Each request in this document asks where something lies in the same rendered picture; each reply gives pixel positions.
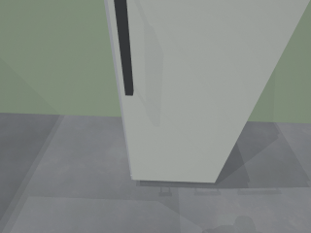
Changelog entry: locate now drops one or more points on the handle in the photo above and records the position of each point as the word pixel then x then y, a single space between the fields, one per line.
pixel 124 43

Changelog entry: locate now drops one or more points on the fridge door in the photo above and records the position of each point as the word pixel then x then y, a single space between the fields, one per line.
pixel 198 70

